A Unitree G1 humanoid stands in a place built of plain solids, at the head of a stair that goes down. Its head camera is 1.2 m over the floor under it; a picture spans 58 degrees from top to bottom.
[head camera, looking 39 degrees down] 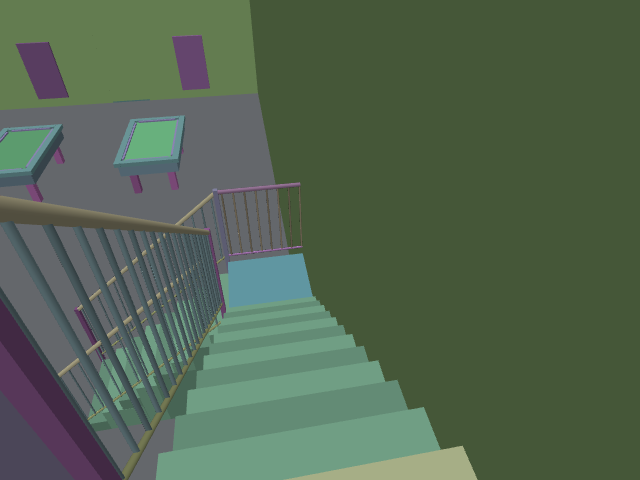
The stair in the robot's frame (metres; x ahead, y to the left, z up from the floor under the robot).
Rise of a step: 0.18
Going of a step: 0.22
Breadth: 0.88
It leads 10 degrees to the left of straight ahead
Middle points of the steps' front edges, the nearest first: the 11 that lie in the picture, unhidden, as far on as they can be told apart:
0.72 0.08 -0.18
0.94 0.12 -0.35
1.16 0.16 -0.53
1.38 0.20 -0.71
1.60 0.24 -0.89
1.82 0.28 -1.06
2.04 0.32 -1.24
2.26 0.36 -1.42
2.48 0.40 -1.59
2.70 0.44 -1.77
2.92 0.48 -1.95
